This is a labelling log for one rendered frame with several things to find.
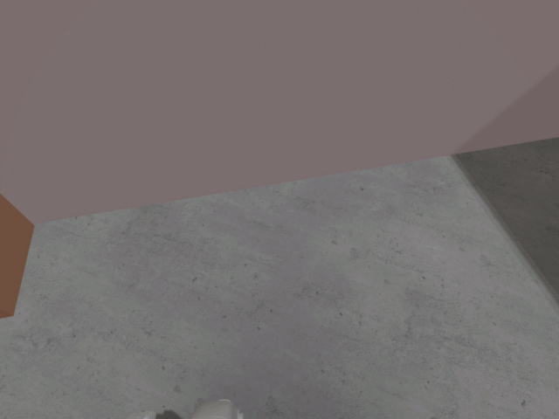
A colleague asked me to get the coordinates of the cupboard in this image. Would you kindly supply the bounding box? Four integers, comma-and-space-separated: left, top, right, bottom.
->
0, 194, 35, 319

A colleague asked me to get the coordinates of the left robot thigh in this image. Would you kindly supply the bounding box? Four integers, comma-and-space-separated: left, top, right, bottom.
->
189, 401, 244, 419

